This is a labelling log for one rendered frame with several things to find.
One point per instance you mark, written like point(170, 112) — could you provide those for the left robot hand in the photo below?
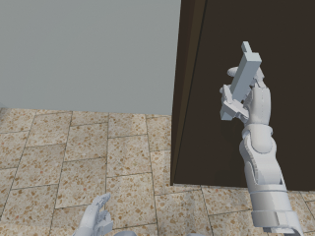
point(99, 221)

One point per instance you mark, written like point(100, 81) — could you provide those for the right robot hand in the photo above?
point(257, 100)

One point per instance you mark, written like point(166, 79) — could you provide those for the robot right forearm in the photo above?
point(265, 182)

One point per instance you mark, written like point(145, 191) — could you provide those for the handle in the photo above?
point(248, 67)

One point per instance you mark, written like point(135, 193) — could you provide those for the wardrobe door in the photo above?
point(283, 33)

